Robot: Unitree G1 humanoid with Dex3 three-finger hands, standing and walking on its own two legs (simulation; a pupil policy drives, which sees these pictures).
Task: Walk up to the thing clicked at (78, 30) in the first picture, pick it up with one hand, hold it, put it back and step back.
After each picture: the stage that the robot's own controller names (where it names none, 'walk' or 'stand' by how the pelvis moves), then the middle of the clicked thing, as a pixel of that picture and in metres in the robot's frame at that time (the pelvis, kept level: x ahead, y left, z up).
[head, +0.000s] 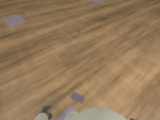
stand; (78, 31) +2.12 +0.37 -0.72
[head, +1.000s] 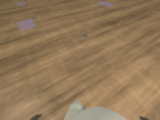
walk; (85, 35) +2.01 +0.29 -0.72
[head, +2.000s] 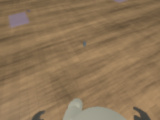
walk; (84, 43) +1.41 +0.23 -0.71
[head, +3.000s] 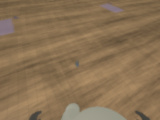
walk; (77, 63) +0.92 +0.21 -0.70
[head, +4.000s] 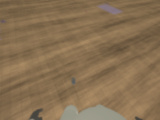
walk; (73, 80) +0.57 +0.18 -0.70
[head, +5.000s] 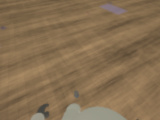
stand; (76, 94) +0.37 +0.15 -0.69
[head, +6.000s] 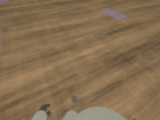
stand; (74, 99) +0.33 +0.17 -0.72
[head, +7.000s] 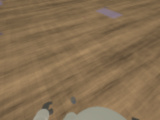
stand; (73, 100) +0.32 +0.18 -0.72
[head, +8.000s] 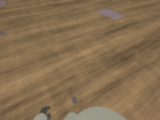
stand; (74, 100) +0.33 +0.17 -0.73
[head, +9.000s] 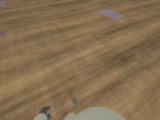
stand; (74, 100) +0.32 +0.17 -0.73
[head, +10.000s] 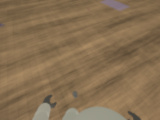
go down; (75, 94) +0.34 +0.16 -0.72
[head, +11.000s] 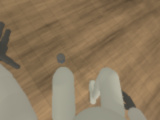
go down; (61, 58) +0.43 +0.19 -0.29
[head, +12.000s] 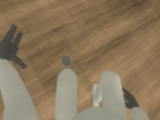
approach; (66, 61) +0.42 +0.18 -0.30
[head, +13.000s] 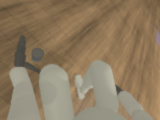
close in; (37, 55) +0.42 +0.22 -0.22
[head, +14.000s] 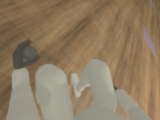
close; (29, 54) +0.41 +0.23 -0.23
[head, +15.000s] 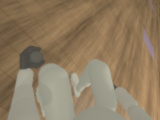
lift; (35, 58) +0.38 +0.21 -0.23
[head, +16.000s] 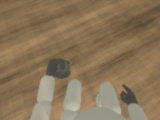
lift; (64, 70) +0.32 +0.18 -0.01
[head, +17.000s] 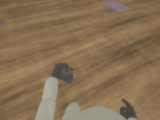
hold; (67, 75) +0.31 +0.16 +0.00
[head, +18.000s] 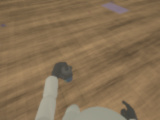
hold; (67, 74) +0.32 +0.17 +0.00
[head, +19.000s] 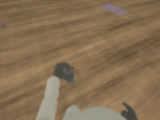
crouch; (68, 74) +0.32 +0.16 +0.01
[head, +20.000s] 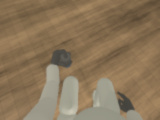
crouch; (66, 60) +0.40 +0.16 -0.08
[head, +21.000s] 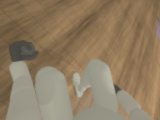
lower; (28, 52) +0.42 +0.24 -0.23
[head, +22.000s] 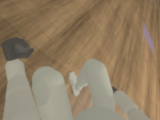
lower; (22, 49) +0.43 +0.25 -0.23
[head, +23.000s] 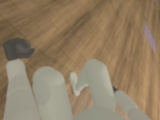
lower; (23, 49) +0.43 +0.25 -0.23
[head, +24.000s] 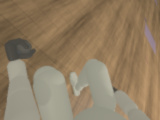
lower; (24, 50) +0.43 +0.25 -0.23
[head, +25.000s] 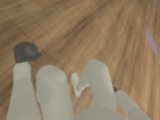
loosen; (30, 53) +0.41 +0.23 -0.23
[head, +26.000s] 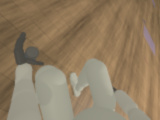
withdraw; (31, 55) +0.41 +0.21 -0.23
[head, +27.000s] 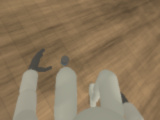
stand; (64, 61) +0.42 +0.17 -0.29
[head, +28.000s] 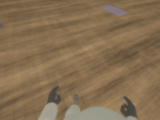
stand; (75, 97) +0.34 +0.12 -0.65
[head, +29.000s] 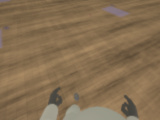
stand; (76, 96) +0.36 +0.14 -0.66
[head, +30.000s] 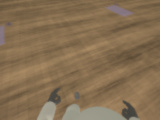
stand; (77, 95) +0.36 +0.13 -0.67
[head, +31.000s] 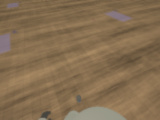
walk; (78, 98) +0.37 +0.13 -0.72
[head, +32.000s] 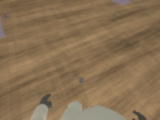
walk; (81, 80) +0.51 +0.09 -0.70
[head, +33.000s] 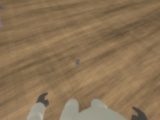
walk; (77, 62) +0.79 +0.16 -0.70
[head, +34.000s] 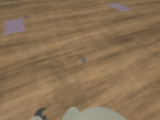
stand; (83, 60) +1.02 +0.14 -0.70
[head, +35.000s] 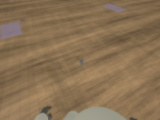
stand; (81, 61) +1.01 +0.15 -0.73
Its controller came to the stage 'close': yes
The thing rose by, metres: 0.72
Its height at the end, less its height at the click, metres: +0.00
